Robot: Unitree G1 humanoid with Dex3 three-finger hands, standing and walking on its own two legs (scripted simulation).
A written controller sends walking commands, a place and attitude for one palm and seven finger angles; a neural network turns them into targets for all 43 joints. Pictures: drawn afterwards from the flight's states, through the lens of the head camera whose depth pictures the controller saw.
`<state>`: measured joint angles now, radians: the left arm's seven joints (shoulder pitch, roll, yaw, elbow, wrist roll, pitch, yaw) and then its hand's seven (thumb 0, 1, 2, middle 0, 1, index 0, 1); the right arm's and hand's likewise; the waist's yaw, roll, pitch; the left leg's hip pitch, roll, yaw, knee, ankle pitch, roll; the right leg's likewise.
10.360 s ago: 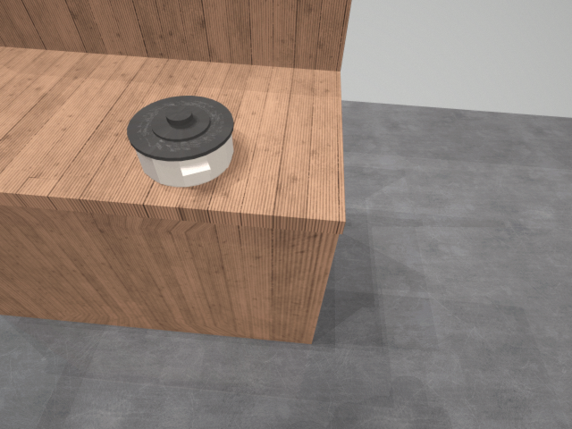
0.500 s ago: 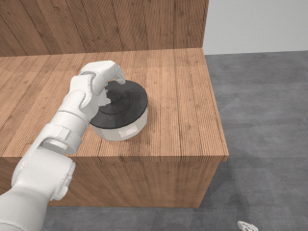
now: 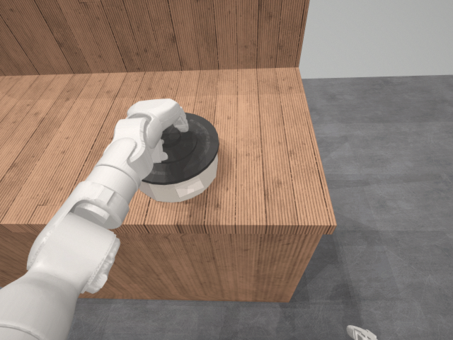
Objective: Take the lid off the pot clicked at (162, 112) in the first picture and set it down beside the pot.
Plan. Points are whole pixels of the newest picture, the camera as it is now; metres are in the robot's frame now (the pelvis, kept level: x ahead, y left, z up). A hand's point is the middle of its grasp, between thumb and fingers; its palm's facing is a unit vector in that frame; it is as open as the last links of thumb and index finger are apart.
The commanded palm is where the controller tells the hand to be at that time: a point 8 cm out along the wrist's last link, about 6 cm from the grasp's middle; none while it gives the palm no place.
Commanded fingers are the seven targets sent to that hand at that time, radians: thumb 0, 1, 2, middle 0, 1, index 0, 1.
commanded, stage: lower the open fingers around the knob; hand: left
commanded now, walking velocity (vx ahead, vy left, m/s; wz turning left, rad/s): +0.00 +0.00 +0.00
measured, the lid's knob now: (168, 137) +0.50 +0.11 +0.08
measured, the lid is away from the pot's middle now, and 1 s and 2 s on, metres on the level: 0.00 0.00 0.00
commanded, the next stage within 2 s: close the fingers and squeeze the knob in 0.10 s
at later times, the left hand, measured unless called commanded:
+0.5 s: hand (164, 139) +0.46 +0.11 +0.10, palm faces -0.35 -0.06 -0.94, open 9.9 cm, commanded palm +0.46 +0.12 +0.17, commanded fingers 0.00 0.00 1.05 -0.56 -0.84 -0.56 -0.84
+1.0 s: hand (162, 140) +0.46 +0.12 +0.10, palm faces -0.35 -0.05 -0.94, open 8.0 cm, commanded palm +0.45 +0.12 +0.17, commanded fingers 0.00 0.32 0.84 -0.71 -1.02 -0.71 -1.02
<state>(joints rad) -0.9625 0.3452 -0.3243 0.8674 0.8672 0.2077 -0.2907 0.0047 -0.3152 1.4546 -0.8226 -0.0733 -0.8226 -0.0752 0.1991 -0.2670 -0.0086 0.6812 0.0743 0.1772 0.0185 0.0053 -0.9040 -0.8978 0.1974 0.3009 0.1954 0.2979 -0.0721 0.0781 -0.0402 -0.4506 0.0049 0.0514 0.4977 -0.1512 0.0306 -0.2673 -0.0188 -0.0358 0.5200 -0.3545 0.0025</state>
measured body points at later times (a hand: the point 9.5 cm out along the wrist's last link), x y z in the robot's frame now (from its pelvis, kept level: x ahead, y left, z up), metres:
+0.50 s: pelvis +0.00 +0.00 +0.00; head +0.04 -0.03 +0.45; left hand +0.48 +0.11 +0.16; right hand +0.09 -0.26 -0.14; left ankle +0.06 +0.11 -0.73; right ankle -0.06 -0.12 -0.73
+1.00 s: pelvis +0.01 +0.00 +0.00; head +0.04 -0.03 +0.45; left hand +0.47 +0.12 +0.16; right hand +0.11 -0.26 -0.14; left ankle +0.06 +0.11 -0.73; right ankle -0.06 -0.12 -0.73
